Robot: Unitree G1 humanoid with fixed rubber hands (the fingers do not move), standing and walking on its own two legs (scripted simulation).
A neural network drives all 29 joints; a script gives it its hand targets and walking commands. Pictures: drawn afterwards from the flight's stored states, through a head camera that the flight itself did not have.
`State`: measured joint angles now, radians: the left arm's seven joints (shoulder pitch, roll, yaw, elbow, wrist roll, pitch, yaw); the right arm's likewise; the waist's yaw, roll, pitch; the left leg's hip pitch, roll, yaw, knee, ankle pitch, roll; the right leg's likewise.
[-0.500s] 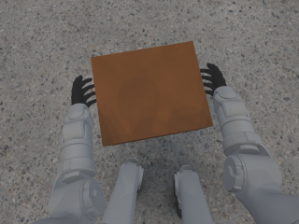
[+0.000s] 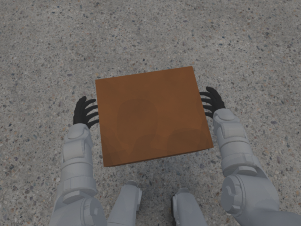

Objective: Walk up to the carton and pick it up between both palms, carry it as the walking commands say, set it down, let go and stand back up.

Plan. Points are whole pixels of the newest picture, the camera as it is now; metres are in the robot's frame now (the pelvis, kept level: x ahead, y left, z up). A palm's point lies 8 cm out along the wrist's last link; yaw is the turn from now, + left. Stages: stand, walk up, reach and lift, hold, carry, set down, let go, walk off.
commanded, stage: reach and lift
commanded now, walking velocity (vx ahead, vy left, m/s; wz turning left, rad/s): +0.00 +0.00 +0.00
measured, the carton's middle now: (150, 119) +0.41 +0.05 -0.14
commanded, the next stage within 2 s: none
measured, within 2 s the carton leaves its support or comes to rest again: neither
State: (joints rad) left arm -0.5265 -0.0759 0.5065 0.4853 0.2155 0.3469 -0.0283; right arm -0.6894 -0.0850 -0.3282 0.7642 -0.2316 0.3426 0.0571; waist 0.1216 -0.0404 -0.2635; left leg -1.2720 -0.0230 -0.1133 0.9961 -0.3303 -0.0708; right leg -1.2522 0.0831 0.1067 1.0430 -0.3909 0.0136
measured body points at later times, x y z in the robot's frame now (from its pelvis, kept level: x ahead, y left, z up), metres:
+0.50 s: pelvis +0.02 +0.01 +0.06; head +0.13 +0.01 +0.49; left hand +0.33 +0.24 +0.02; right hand +0.41 -0.14 +0.00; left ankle +0.06 +0.15 -0.65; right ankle +0.03 -0.12 -0.65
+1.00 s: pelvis +0.04 +0.01 +0.09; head +0.07 +0.00 +0.54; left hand +0.32 +0.24 +0.09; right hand +0.39 -0.13 +0.08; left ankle +0.06 +0.15 -0.65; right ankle +0.03 -0.12 -0.65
